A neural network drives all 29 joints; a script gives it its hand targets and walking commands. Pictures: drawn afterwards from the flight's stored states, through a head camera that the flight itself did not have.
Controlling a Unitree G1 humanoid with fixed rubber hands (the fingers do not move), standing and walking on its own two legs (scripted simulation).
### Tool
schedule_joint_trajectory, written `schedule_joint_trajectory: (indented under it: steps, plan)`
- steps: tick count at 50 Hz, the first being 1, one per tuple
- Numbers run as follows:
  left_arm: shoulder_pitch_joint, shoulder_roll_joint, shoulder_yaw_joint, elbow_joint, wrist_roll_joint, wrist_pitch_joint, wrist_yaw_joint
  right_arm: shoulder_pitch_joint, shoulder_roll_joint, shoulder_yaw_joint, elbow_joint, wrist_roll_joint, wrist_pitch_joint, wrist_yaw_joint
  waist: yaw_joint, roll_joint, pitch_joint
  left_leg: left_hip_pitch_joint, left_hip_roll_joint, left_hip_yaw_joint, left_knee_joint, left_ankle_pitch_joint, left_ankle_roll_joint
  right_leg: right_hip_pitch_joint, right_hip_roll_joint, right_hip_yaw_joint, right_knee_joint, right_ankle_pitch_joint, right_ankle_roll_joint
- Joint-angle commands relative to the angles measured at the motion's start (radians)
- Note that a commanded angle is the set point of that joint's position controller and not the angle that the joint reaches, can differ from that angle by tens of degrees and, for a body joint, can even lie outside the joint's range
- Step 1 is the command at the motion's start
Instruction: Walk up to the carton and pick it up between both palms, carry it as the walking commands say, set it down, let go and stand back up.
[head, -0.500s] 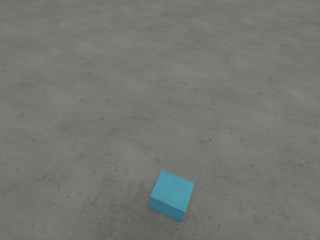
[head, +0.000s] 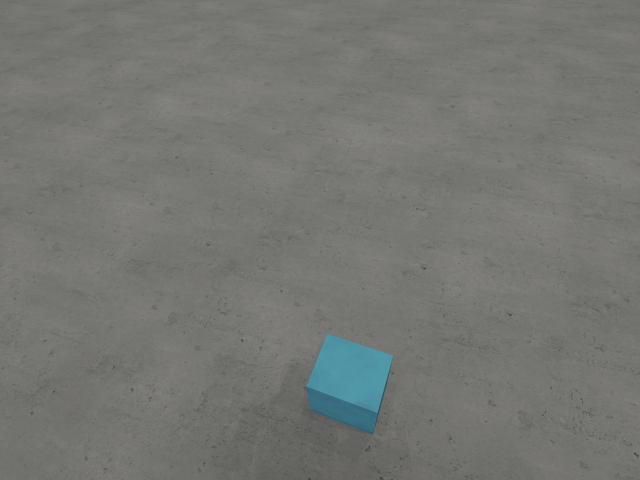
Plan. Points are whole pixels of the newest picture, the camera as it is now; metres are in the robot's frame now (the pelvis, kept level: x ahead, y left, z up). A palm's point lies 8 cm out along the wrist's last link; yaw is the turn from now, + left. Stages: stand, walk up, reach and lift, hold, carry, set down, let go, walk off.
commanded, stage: walk up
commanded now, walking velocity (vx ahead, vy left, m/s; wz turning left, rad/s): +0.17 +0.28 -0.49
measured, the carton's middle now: (350, 384) +0.48 -0.04 -0.67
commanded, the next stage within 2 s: none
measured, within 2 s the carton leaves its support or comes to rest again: neither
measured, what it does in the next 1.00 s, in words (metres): walks ahead: left foot, then right foot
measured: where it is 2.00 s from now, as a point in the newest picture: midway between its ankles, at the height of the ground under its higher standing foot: outside the picture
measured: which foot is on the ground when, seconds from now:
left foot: up 0.00-0.30, down 0.32-0.88, up 0.90-1.00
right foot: down 0.00-0.30, up 0.32-0.86, down 0.88-1.00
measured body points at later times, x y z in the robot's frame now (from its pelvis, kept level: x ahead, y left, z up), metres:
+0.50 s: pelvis +0.09 +0.14 +0.01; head +0.12 +0.15 +0.45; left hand +0.23 +0.38 -0.14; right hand +0.08 -0.15 -0.11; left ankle +0.05 +0.22 -0.74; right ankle +0.05 -0.06 -0.65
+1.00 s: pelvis +0.19 +0.05 -0.01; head +0.23 +0.02 +0.44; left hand +0.31 +0.30 -0.14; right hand +0.22 -0.25 -0.14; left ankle +0.13 +0.21 -0.65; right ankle +0.19 -0.06 -0.74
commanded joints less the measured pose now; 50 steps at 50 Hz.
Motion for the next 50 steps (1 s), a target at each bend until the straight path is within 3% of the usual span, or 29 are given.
schedule_joint_trajectory:
  steps: [1, 4, 7, 10, 11, 12, 13, 14, 15, 16, 17, 19, 21, 23, 26, 29, 35, 37, 38, 40, 41, 42, 43, 44, 46, 47, 48, 49, 50]
  plan:
    - [0.195, 0.264, 0.090, 0.049, 0.053, 0.005, 0.056, -0.094, -0.119, -0.041, -0.145, -0.078, 0.041, 0.041, 0.047, -0.100, 0.120, -0.415, 0.051, -0.169, 0.539, -0.122, -0.052, -0.062, -0.412, 0.655, -0.416, -0.517, -0.157]
    - [0.093, 0.201, 0.083, -0.002, 0.051, -0.004, 0.032, -0.046, -0.090, -0.030, -0.153, -0.070, 0.032, 0.051, 0.017, -0.201, 0.111, -0.275, 0.022, -0.080, 0.448, -0.055, -0.077, -0.158, -0.280, 0.424, -0.397, -0.320, -0.094]
    - [0.122, 0.218, 0.086, -0.019, 0.051, -0.007, 0.018, -0.108, -0.076, -0.018, -0.181, -0.050, 0.022, 0.061, 0.044, -0.326, 0.077, -0.184, -0.024, 0.006, 0.293, -0.148, -0.094, -0.194, -0.220, 0.388, -0.416, -0.418, -0.114]
    - [0.071, 0.220, 0.082, -0.054, 0.045, -0.018, -0.002, -0.060, -0.064, -0.008, -0.175, -0.040, 0.001, 0.041, 0.022, -0.370, 0.075, -0.012, -0.041, 0.043, 0.101, -0.164, -0.099, -0.244, -0.172, 0.313, -0.357, -0.306, -0.105]
    - [0.047, 0.213, 0.076, -0.066, 0.035, -0.021, -0.009, 0.039, -0.073, -0.013, -0.152, -0.030, -0.010, 0.030, -0.029, -0.320, 0.047, 0.128, -0.038, 0.043, -0.008, -0.079, -0.099, -0.275, -0.162, 0.286, -0.274, -0.292, -0.093]
    - [0.051, 0.183, 0.069, -0.078, 0.029, -0.023, -0.008, 0.144, -0.101, -0.024, -0.116, -0.024, -0.023, 0.015, -0.072, -0.206, -0.027, 0.286, -0.033, 0.036, -0.085, -0.032, -0.094, -0.315, -0.110, 0.246, -0.144, -0.281, -0.079]
    - [0.048, 0.135, 0.063, -0.094, 0.032, -0.024, -0.007, 0.266, -0.169, -0.042, -0.089, -0.026, -0.032, 0.008, -0.129, -0.047, -0.099, 0.448, 0.105, -0.108, -0.157, -0.110, -0.062, -0.442, -0.036, 0.172, 0.088, -0.356, -0.048]
    - [0.022, 0.047, 0.045, -0.123, 0.036, -0.027, -0.006, 0.376, -0.292, -0.074, -0.075, -0.043, -0.043, -0.004, -0.167, 0.270, -0.115, 0.457, 0.415, -0.446, -0.321, -0.421, 0.002, -0.595, 0.034, 0.086, 0.421, -0.368, 0.004]
    - [-0.005, 0.059, 0.046, -0.149, 0.052, -0.022, -0.006, 0.300, -0.315, -0.080, -0.105, -0.040, -0.041, -0.014, -0.140, 0.281, 0.003, 0.254, 0.507, -0.521, -0.444, -0.548, 0.027, -0.611, -0.045, 0.165, 0.581, -0.296, 0.017]
    - [0.005, 0.057, 0.049, -0.144, 0.066, -0.018, -0.012, 0.216, -0.280, -0.071, -0.122, -0.037, -0.044, -0.017, -0.091, 0.242, 0.103, 0.116, 0.499, -0.503, -0.498, -0.559, -0.017, -0.606, -0.059, 0.184, 0.662, -0.217, 0.028]
    - [-0.039, 0.082, 0.057, -0.151, 0.052, -0.014, -0.025, 0.134, -0.237, -0.055, -0.137, -0.030, -0.044, -0.022, -0.067, 0.143, 0.126, 0.098, 0.406, -0.374, -0.476, -0.404, -0.031, -0.564, -0.061, 0.169, 0.658, -0.101, 0.037]
    - [0.034, 0.080, 0.056, -0.089, 0.038, -0.015, -0.041, 0.083, -0.170, -0.042, -0.141, -0.019, -0.063, -0.019, -0.017, 0.125, 0.089, 0.163, 0.279, -0.169, -0.352, -0.010, -0.061, -0.508, -0.074, 0.148, 0.662, 0.020, 0.031]
    - [0.100, 0.062, 0.056, -0.041, 0.044, -0.013, -0.040, 0.124, -0.133, -0.039, -0.132, -0.015, -0.069, -0.031, -0.007, 0.079, -0.021, 0.300, 0.247, -0.028, -0.213, 0.544, -0.034, -0.458, -0.039, 0.076, 0.709, -0.006, 0.037]
    - [0.032, 0.053, 0.050, -0.056, 0.038, 0.001, -0.029, 0.131, -0.127, -0.036, -0.131, -0.013, -0.055, -0.038, -0.006, 0.090, -0.023, 0.269, 0.247, 0.021, -0.141, 0.975, -0.009, -0.397, 0.002, 0.024, 0.675, -0.078, 0.047]
    - [-0.084, 0.056, 0.034, -0.072, 0.023, 0.038, -0.036, 0.195, -0.174, -0.036, -0.127, -0.008, -0.047, -0.050, -0.054, 0.108, 0.020, 0.335, 0.319, -0.035, -0.123, 1.097, -0.017, -0.460, 0.022, 0.022, 0.586, -0.085, 0.049]
    - [-0.105, 0.061, 0.034, -0.069, 0.025, 0.058, -0.045, 0.223, -0.204, -0.059, -0.124, 0.012, -0.024, -0.069, -0.063, 0.114, 0.029, 0.432, 0.378, -0.070, -0.079, 1.217, -0.005, -0.530, 0.025, 0.034, 0.542, -0.110, 0.065]
    - [-0.190, 0.066, 0.030, -0.101, 0.035, 0.050, -0.061, 0.136, -0.212, -0.066, -0.133, -0.003, -0.001, -0.076, -0.065, 0.116, 0.022, 0.465, 0.373, -0.008, -0.080, 0.989, 0.108, -0.536, -0.007, 0.034, 0.425, -0.098, 0.071]
    - [-0.184, 0.072, 0.028, -0.106, 0.035, 0.041, -0.062, 0.097, -0.229, -0.068, -0.139, -0.008, 0.003, -0.067, -0.059, 0.114, 0.037, 0.406, 0.370, 0.020, -0.071, 0.920, 0.112, -0.464, -0.015, 0.027, 0.327, -0.086, 0.064]
    - [-0.174, 0.071, 0.026, -0.108, 0.031, 0.035, -0.060, 0.080, -0.226, -0.069, -0.143, -0.008, 0.006, -0.062, -0.050, 0.155, 0.059, 0.376, 0.366, 0.033, -0.045, 0.941, 0.106, -0.422, -0.014, 0.012, 0.266, -0.097, 0.060]
    - [-0.053, 0.089, 0.035, -0.067, 0.032, 0.022, -0.049, 0.034, -0.257, -0.081, -0.166, 0.003, 0.013, -0.057, 0.005, 0.150, -0.023, 0.341, 0.318, 0.075, 0.111, 1.066, 0.079, -0.213, 0.042, -0.034, 0.095, -0.050, 0.033]
    - [0.122, 0.120, 0.056, -0.012, 0.034, 0.008, -0.038, -0.027, -0.276, -0.089, -0.185, 0.011, 0.013, -0.051, 0.103, 0.061, -0.107, 0.252, 0.265, 0.101, 0.347, 1.030, 0.046, 0.003, 0.076, -0.034, -0.056, 0.129, 0.011]
    - [0.222, 0.208, 0.070, 0.021, 0.043, -0.014, -0.021, -0.014, -0.211, -0.078, -0.210, 0.019, 0.006, -0.042, 0.139, -0.192, -0.171, 0.017, 0.119, 0.105, 0.629, 0.311, -0.021, 0.239, -0.054, 0.144, -0.108, 0.844, -0.052]
    - [0.195, 0.299, 0.077, 0.022, 0.037, -0.021, -0.011, 0.056, -0.092, -0.052, -0.237, 0.020, 0.013, -0.042, 0.078, -0.437, -0.210, -0.241, -0.059, 0.033, 0.831, -0.505, -0.070, 0.370, -0.242, 0.443, -0.024, 1.648, -0.166]
    - [0.151, 0.285, 0.075, 0.009, 0.019, -0.024, -0.005, 0.020, -0.091, -0.049, -0.243, 0.019, 0.033, -0.047, 0.055, -0.315, -0.219, -0.245, -0.009, -0.081, 0.890, -0.512, -0.060, 0.302, -0.277, 0.465, -0.015, 1.667, -0.215]
    - [0.095, 0.208, 0.071, -0.028, 0.016, -0.018, 0.009, -0.044, -0.111, -0.050, -0.273, 0.006, 0.026, -0.037, 0.041, -0.146, -0.130, -0.318, 0.020, -0.111, 0.843, -0.376, -0.055, 0.216, -0.246, 0.377, -0.051, 1.291, -0.212]
    - [0.075, 0.189, 0.069, -0.053, 0.021, -0.018, 0.020, -0.049, -0.108, -0.051, -0.256, -0.009, 0.028, -0.032, 0.028, -0.075, -0.113, -0.330, 0.040, -0.132, 0.742, -0.344, -0.066, 0.204, -0.254, 0.412, -0.055, 1.140, -0.194]
    - [0.072, 0.190, 0.065, -0.070, 0.017, -0.026, 0.021, -0.047, -0.125, -0.052, -0.242, -0.007, 0.048, -0.029, 0.022, -0.060, -0.107, -0.311, 0.031, -0.136, 0.716, -0.315, -0.071, 0.152, -0.253, 0.429, -0.065, 1.143, -0.168]
    - [0.107, 0.168, 0.061, -0.076, 0.024, -0.032, 0.019, -0.060, -0.119, -0.049, -0.250, -0.011, 0.055, -0.025, 0.014, -0.071, -0.138, -0.303, 0.021, -0.134, 0.660, -0.272, -0.062, 0.164, -0.217, 0.438, -0.083, 1.022, -0.151]
    - [0.153, 0.175, 0.070, -0.068, 0.033, -0.036, 0.024, -0.057, -0.113, -0.049, -0.246, -0.008, 0.064, -0.024, 0.027, -0.102, -0.115, -0.293, 0.012, -0.117, 0.659, -0.248, -0.064, 0.135, -0.242, 0.466, -0.094, 1.008, -0.160]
